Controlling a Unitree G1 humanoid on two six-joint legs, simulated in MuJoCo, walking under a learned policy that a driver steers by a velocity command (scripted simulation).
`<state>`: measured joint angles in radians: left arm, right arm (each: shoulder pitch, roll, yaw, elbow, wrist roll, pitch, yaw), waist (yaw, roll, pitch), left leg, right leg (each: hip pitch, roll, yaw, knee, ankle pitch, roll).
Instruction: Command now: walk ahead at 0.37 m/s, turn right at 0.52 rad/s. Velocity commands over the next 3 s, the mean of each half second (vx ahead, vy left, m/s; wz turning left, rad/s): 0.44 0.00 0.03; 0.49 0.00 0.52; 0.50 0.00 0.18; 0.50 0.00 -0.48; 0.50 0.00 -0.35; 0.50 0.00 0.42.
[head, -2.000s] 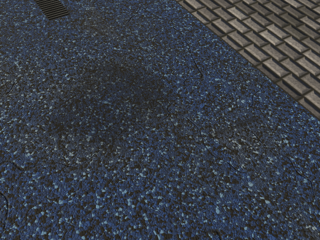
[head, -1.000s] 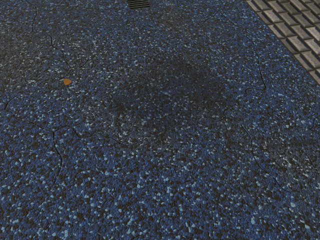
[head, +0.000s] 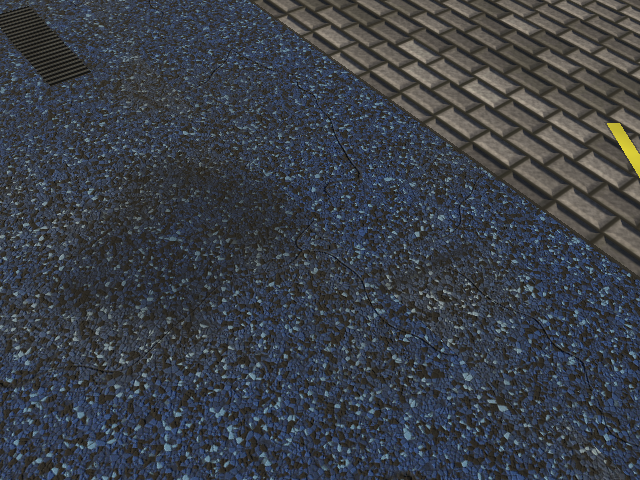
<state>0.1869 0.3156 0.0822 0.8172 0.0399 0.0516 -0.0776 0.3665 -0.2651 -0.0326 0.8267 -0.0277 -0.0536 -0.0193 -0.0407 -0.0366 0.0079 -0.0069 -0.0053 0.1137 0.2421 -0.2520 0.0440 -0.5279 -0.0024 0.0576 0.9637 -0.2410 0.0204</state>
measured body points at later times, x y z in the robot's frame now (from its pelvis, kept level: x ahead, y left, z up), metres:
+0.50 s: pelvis +0.23 -0.08 +0.00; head +0.25 -0.10 +0.45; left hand +0.23 +0.18 -0.13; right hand +0.31 -0.34 -0.15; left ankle +0.30 +0.07 -0.66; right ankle +0.17 -0.15 -0.75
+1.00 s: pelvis +0.49 -0.02 -0.01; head +0.52 +0.00 +0.44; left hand +0.55 +0.27 -0.12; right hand +0.61 -0.27 -0.13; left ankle +0.46 +0.01 -0.75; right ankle +0.63 -0.17 -0.67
